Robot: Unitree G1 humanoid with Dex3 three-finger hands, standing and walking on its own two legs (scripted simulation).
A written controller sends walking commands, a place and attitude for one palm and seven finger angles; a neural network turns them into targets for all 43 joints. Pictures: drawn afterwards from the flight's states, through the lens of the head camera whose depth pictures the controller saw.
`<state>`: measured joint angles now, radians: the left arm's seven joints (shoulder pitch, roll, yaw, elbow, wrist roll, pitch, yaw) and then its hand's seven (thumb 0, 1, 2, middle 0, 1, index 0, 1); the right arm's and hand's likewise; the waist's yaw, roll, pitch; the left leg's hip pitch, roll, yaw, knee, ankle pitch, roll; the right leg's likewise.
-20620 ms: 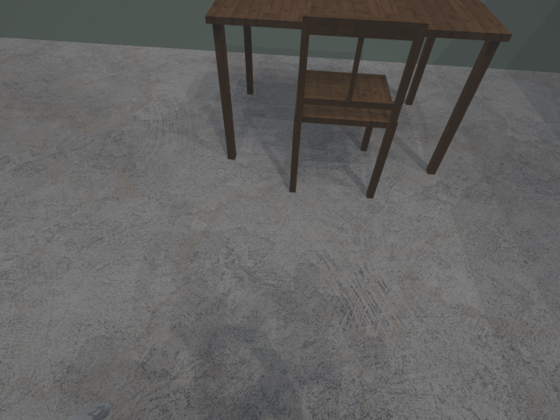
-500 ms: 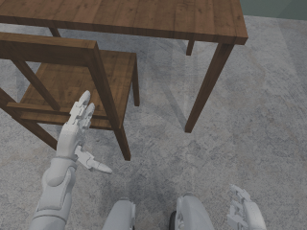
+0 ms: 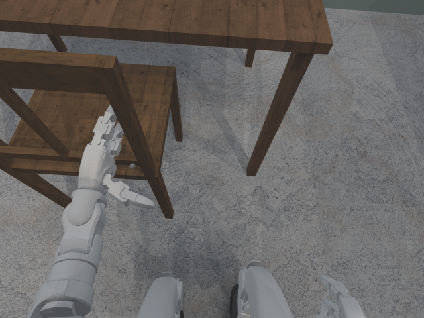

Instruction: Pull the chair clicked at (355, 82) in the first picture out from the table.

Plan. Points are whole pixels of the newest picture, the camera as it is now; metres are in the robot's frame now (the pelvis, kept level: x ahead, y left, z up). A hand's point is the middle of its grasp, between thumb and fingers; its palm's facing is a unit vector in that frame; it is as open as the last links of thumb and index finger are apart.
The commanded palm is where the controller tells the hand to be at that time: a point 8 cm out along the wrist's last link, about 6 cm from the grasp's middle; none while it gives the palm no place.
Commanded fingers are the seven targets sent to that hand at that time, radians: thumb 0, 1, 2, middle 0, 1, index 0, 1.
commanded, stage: push the fingers through the gap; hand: left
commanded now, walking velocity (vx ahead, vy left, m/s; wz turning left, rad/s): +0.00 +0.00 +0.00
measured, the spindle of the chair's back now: (36, 124) +0.48 +0.36 +0.00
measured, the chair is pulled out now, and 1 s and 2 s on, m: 0.00 0.00 0.00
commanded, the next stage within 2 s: hook a spindle and tug to test in 0.94 s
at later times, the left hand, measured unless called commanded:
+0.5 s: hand (131, 143) +0.43 +0.15 +0.02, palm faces -0.07 -1.00 -0.04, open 17.0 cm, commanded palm +0.41 +0.21 +0.02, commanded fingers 0.00 -0.50 0.30 -0.06 -0.08 -0.06 -0.08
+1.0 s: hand (129, 140) +0.44 +0.16 +0.02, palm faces -0.08 -1.00 -0.03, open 17.0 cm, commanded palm +0.41 +0.21 +0.02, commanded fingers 0.00 -0.50 0.30 -0.06 -0.08 -0.06 -0.08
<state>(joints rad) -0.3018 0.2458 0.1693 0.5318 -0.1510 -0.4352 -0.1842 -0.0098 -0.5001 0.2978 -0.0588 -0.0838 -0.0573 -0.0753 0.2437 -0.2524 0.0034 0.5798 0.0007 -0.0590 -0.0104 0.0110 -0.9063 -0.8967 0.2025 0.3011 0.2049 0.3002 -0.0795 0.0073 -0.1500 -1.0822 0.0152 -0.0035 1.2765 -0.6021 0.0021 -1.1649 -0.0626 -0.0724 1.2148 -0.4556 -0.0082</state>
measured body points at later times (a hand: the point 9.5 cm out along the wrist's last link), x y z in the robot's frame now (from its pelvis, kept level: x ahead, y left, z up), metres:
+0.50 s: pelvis +0.00 +0.00 +0.00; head +0.14 +0.01 +0.42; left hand +0.43 +0.21 +0.03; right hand +0.10 -0.26 -0.12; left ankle +0.00 +0.12 -0.62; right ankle +0.06 -0.12 -0.62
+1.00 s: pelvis +0.00 +0.01 +0.00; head +0.14 +0.02 +0.43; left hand +0.43 +0.21 +0.03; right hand +0.08 -0.26 -0.12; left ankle +0.00 +0.12 -0.62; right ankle +0.06 -0.12 -0.62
